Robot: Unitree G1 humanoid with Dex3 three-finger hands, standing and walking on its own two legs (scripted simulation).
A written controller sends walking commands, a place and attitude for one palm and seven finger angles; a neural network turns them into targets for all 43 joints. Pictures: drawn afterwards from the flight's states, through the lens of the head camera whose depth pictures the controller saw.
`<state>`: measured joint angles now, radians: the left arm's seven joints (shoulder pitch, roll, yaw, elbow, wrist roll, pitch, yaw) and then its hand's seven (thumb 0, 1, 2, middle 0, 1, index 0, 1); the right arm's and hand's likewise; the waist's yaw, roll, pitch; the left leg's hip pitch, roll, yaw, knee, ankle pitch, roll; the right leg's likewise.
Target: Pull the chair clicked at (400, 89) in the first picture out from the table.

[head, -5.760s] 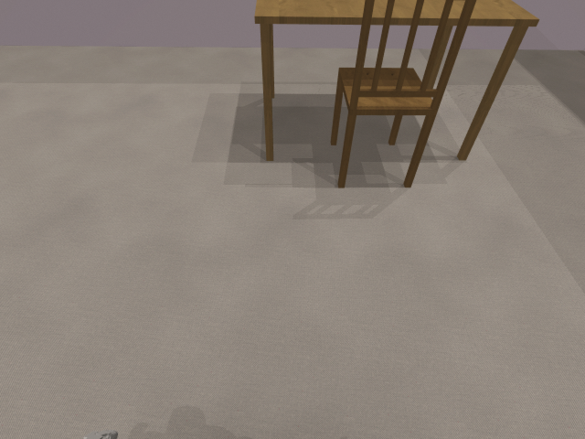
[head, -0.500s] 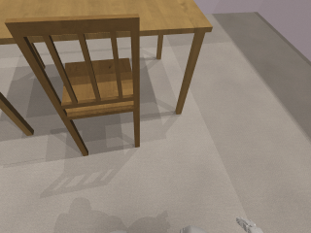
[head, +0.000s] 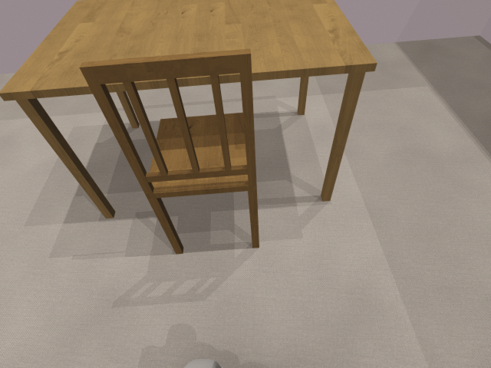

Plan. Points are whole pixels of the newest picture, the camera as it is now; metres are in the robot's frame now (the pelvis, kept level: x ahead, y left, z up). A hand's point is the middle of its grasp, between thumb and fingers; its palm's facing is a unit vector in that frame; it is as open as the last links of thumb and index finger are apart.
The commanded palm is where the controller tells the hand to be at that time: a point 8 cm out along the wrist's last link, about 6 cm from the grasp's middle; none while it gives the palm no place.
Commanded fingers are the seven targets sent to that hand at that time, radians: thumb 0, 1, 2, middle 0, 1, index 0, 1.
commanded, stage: take the last steps up to it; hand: left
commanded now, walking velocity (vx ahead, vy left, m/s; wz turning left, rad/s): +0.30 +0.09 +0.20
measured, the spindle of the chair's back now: (185, 130) +0.71 +0.21 -0.06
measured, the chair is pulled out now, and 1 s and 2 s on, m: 0.00 0.00 0.00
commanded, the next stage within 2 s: come to a stop and stand still in 0.86 s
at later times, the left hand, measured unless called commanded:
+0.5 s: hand out of the picture +0.08 +0.27 -0.17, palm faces +0.11 -0.98 -0.19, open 7.4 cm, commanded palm none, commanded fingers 0.00 0.90 0.90 -0.20 -0.30 -0.20 -0.30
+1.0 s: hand (147, 301) +0.27 +0.24 -0.17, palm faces +0.11 -0.97 -0.20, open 7.3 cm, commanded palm none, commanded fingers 0.00 0.90 0.90 -0.20 -0.30 -0.20 -0.30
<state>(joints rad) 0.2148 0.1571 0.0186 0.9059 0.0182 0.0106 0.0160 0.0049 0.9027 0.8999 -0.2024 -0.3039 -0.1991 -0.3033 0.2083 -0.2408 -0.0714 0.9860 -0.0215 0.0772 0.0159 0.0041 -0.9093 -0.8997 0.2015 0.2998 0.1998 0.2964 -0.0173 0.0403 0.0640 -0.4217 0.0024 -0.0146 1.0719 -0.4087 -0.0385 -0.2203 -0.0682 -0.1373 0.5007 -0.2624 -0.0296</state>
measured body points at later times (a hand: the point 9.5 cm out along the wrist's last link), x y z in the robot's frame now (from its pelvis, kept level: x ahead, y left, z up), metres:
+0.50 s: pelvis +0.08 +0.07 +0.00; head +0.09 +0.08 +0.45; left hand +0.07 +0.32 -0.16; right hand +0.06 -0.15 -0.15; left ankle -0.01 +0.15 -0.74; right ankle +0.13 -0.06 -0.68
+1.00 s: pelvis +0.25 +0.06 +0.00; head +0.26 +0.06 +0.45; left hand +0.27 +0.29 -0.15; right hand +0.31 -0.17 -0.15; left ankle +0.29 +0.19 -0.70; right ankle +0.26 -0.04 -0.74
